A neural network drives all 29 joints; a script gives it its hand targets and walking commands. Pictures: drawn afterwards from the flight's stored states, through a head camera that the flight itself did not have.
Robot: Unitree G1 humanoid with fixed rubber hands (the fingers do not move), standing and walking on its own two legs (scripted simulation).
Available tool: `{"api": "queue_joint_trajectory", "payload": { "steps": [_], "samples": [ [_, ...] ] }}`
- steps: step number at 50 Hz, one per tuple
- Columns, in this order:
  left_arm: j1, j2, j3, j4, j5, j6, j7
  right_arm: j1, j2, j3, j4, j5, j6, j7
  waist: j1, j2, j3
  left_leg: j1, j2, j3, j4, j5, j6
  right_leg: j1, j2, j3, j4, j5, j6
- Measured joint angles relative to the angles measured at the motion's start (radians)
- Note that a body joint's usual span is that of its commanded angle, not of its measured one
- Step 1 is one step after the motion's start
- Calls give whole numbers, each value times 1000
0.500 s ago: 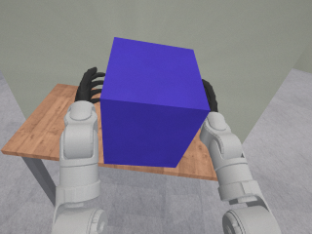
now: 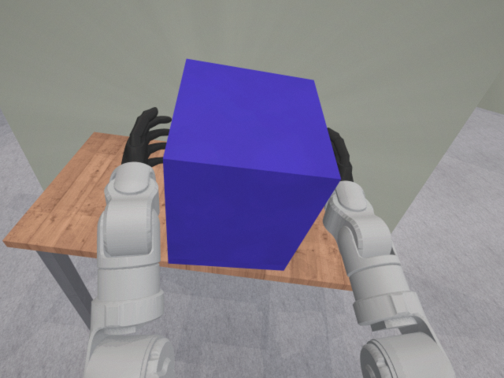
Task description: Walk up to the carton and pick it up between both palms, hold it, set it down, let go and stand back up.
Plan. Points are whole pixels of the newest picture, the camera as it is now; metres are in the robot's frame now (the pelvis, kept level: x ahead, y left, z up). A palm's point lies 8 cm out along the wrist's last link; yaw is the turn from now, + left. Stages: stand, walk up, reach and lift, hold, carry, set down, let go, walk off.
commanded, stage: hold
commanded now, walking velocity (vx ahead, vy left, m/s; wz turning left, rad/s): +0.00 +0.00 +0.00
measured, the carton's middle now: (239, 174) +0.39 +0.01 +0.15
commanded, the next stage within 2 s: none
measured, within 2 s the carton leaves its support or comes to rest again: neither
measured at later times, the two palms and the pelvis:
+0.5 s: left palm (138, 166) +0.35 +0.16 +0.20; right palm (337, 182) +0.35 -0.13 +0.18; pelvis +0.00 +0.00 +0.00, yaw +0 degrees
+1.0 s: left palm (140, 164) +0.35 +0.15 +0.20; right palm (339, 180) +0.35 -0.14 +0.18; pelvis +0.00 +0.00 +0.00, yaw +0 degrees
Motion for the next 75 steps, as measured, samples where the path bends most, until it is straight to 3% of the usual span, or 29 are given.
{"api": "queue_joint_trajectory", "payload": {
  "steps": [11, 34, 75],
  "samples": [
    [30, 0, -10, -43, 2, 12, 0, 16, 0, 12, -29, 13, 8, -4, -14, -2, -7, 9, -2, -6, 0, -6, 0, 17, 0, -5, -15, 0, 1],
    [-10, 9, -6, 10, -4, 8, 8, -20, 1, -13, 15, -1, 9, 5, -5, 1, -2, -15, -1, -4, 9, 0, 0, -14, -1, -5, 10, -2, -1],
    [17, -10, 4, -22, 11, 15, -7, 7, -6, 14, -10, 19, 16, -11, -8, -8, -9, 17, -1, 1, -5, -4, 0, 18, 0, 2, -6, -3, 0]
  ]
}}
